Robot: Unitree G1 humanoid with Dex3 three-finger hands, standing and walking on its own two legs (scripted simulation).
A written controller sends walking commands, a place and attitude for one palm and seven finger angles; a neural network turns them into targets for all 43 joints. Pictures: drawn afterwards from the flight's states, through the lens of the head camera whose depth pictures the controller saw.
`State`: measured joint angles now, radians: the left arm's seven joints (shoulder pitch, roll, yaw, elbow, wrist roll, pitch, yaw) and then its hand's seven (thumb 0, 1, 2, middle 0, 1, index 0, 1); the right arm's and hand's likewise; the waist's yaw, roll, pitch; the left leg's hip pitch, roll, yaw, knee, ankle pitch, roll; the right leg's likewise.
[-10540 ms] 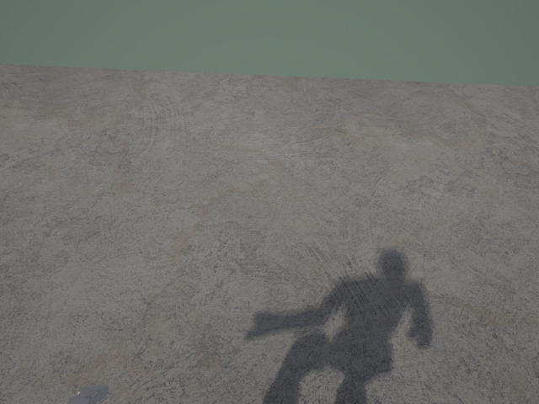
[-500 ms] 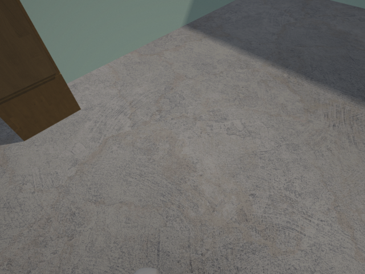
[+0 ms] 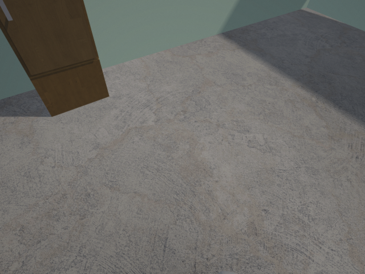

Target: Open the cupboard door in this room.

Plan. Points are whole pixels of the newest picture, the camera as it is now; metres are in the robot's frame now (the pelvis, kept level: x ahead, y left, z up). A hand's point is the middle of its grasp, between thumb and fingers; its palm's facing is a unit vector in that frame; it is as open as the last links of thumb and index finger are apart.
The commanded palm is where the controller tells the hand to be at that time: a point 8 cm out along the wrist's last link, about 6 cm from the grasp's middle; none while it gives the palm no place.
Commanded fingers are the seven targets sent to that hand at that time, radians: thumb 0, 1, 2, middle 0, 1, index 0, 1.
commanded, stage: stand and wait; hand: left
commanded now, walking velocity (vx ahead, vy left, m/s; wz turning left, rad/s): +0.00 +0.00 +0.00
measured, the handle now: (0, 1) +1.22 +0.96 +0.03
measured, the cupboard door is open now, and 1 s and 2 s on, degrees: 0 0 0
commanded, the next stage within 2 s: turn or walk to find it in 0.28 s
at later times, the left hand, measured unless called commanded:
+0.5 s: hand out of the picture +0.00 +0.12 -0.15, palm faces +0.16 -0.95 -0.28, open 7.3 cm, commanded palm none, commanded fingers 0.00 0.90 0.90 -0.20 -0.30 -0.20 -0.30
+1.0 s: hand out of the picture -0.08 +0.13 -0.17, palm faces +0.31 -0.91 -0.28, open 7.4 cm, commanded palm none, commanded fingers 0.00 0.90 0.90 -0.20 -0.30 -0.20 -0.30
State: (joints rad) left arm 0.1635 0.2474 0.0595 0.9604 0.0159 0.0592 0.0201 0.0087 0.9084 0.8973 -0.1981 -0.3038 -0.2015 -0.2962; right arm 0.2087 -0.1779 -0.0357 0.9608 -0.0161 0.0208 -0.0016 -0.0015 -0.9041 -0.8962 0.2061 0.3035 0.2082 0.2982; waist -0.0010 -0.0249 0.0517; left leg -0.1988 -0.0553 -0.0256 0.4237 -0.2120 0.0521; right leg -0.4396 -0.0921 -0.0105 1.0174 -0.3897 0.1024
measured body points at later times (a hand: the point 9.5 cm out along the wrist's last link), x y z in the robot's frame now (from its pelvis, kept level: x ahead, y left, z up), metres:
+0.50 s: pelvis -0.03 -0.07 +0.00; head -0.01 -0.11 +0.45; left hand -0.01 +0.17 -0.13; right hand +0.00 -0.31 -0.18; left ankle -0.09 +0.10 -0.67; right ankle -0.01 -0.13 -0.74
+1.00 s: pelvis -0.06 -0.08 -0.01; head -0.04 -0.09 +0.44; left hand -0.09 +0.18 -0.15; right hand +0.06 -0.28 -0.17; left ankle -0.10 +0.07 -0.74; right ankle -0.05 -0.19 -0.74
